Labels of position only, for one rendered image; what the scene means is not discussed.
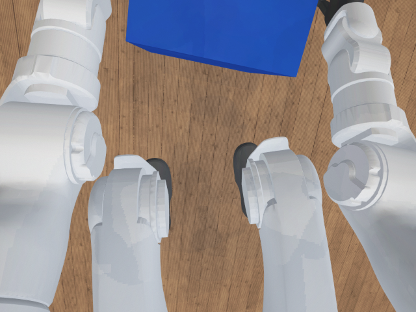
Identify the robot right hand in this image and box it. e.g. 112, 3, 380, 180
317, 0, 364, 26

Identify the robot right forearm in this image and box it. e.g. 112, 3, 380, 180
321, 2, 416, 151

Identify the robot left upper arm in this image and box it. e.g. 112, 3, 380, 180
0, 101, 107, 312

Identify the robot right upper arm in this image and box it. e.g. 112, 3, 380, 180
323, 140, 416, 312

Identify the robot left forearm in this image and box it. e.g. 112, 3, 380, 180
0, 0, 112, 112

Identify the right robot shin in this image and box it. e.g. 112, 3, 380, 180
246, 136, 322, 204

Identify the robot right thigh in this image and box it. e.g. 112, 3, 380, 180
242, 149, 338, 312

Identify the carton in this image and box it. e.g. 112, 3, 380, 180
125, 0, 319, 77

